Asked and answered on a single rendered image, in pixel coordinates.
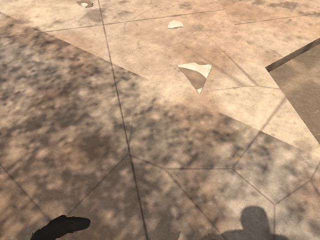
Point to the left robot hand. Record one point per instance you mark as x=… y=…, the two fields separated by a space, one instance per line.
x=60 y=226

